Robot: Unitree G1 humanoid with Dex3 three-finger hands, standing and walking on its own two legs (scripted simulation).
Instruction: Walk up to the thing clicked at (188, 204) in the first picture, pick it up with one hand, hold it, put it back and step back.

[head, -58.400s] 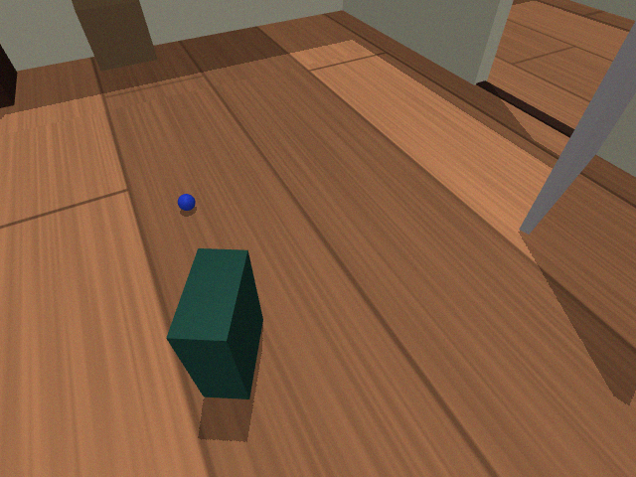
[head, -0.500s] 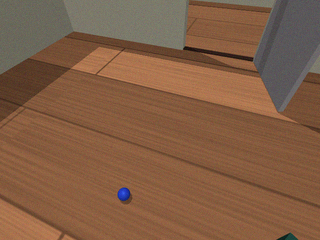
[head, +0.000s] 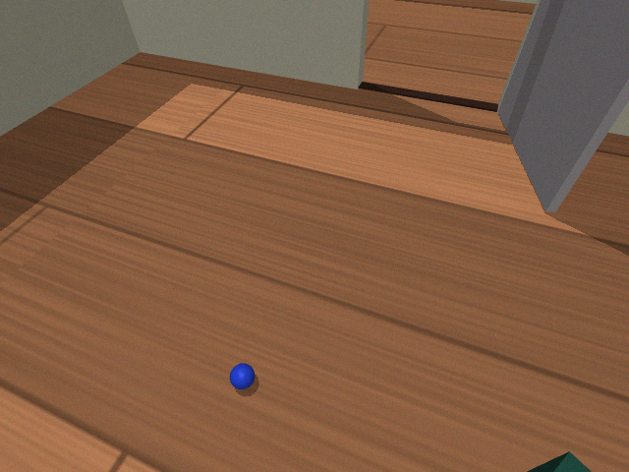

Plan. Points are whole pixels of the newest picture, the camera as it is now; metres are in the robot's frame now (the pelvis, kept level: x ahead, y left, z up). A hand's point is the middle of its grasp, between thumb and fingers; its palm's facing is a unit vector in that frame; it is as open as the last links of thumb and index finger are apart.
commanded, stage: step back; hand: left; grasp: from above
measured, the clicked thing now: (242, 376) +0.53 +0.27 -0.74
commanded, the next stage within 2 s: none
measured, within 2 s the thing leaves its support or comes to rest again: neither
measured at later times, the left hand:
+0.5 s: hand out of the picture +0.05 +0.31 -0.18, palm faces -0.08 -0.92 -0.37, open 7.4 cm
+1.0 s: hand out of the picture -0.08 +0.32 -0.17, palm faces +0.00 -0.92 -0.39, open 7.4 cm
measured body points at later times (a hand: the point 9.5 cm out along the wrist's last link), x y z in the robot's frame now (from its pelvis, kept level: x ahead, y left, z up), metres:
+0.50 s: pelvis -0.09 +0.05 -0.02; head -0.01 +0.06 +0.42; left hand +0.05 +0.35 -0.15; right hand -0.01 -0.27 -0.13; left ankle -0.03 +0.14 -0.75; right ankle -0.13 -0.09 -0.68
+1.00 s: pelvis -0.22 +0.05 -0.03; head -0.16 +0.06 +0.41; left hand -0.08 +0.37 -0.14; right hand -0.13 -0.27 -0.14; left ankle -0.20 +0.16 -0.75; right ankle -0.15 -0.09 -0.74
